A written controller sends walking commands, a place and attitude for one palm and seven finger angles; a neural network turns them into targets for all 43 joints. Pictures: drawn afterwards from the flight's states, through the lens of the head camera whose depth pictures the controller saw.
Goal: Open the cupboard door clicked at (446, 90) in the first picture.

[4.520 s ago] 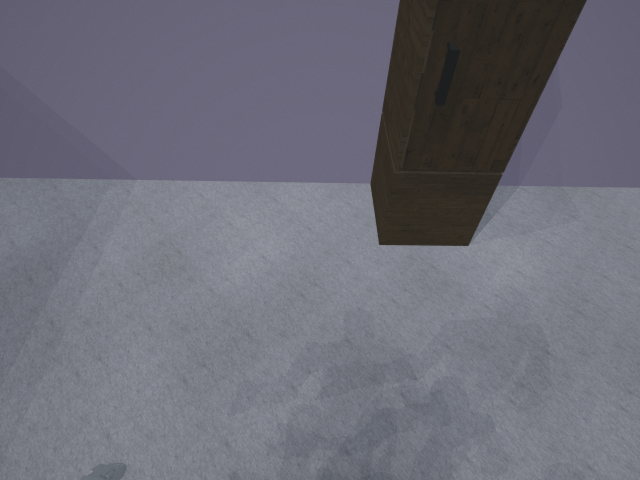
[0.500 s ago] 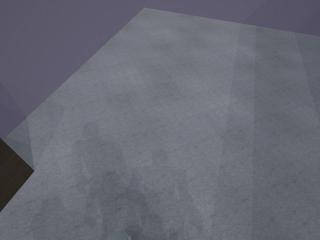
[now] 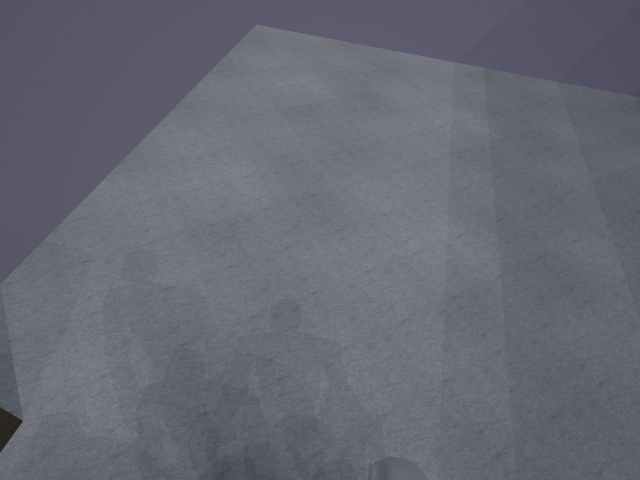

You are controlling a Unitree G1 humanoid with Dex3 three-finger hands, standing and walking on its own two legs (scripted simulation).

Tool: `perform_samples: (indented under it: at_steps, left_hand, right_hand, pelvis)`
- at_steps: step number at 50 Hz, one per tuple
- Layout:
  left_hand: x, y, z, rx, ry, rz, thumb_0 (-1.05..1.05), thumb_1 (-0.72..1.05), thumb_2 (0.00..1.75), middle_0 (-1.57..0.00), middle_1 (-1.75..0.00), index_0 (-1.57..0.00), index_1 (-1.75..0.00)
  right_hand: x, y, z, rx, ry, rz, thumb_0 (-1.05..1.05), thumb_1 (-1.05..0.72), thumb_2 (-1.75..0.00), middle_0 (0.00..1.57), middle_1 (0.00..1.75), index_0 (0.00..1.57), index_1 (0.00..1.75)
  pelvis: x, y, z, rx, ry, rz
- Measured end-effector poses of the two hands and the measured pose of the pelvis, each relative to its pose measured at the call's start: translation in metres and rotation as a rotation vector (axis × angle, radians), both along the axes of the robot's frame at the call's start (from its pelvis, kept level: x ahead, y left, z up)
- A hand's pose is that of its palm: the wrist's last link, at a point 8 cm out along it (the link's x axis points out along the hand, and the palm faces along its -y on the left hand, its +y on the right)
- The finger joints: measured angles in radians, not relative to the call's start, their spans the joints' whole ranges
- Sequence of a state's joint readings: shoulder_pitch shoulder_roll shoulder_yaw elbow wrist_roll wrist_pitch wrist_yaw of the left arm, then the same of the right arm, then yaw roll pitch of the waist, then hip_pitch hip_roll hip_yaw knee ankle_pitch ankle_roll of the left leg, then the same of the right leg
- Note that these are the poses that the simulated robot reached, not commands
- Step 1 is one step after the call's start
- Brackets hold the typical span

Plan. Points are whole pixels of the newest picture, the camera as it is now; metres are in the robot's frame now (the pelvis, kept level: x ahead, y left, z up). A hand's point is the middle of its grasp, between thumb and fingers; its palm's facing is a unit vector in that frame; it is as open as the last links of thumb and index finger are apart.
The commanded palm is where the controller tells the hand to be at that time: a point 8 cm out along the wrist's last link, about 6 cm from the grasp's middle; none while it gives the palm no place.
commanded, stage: turn to face it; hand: left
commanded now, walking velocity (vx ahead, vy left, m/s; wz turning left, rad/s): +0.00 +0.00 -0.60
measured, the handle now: out of the picture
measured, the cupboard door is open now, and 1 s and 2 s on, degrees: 0 0 0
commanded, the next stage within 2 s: none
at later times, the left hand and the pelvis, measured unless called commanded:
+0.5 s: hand (222, 450) +0.19 +0.15 -0.18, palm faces +0.14 -0.98 -0.15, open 7.3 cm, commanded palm none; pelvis +0.08 -0.02 -0.02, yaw +9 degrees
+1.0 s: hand out of the picture +0.09 +0.20 -0.16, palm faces +0.42 -0.85 -0.31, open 7.4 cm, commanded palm none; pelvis +0.09 -0.04 -0.02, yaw +25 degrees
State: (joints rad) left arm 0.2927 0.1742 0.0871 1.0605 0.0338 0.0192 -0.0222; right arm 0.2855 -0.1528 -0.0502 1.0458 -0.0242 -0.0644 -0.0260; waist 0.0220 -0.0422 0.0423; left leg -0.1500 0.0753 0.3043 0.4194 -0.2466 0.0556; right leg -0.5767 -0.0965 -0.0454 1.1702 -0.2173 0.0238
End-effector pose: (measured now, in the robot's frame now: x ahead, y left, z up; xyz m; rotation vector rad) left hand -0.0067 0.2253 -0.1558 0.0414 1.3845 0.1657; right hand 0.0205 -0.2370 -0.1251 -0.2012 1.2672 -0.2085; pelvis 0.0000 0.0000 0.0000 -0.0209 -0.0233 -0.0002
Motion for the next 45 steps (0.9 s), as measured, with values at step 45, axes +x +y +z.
perform_samples:
  at_steps: [45]
  left_hand:
    - [0.074,0.043,0.024,0.201,-0.124,0.266,0.00,0.91,0.90,-0.19,-0.29,-0.19,-0.30]
  right_hand:
    - [0.212,0.000,-0.008,0.011,-0.042,0.372,0.01,-0.91,-0.90,0.20,0.30,0.21,0.30]
  pelvis:
    - [0.086,-0.014,-0.008,0.000,0.047,0.363]
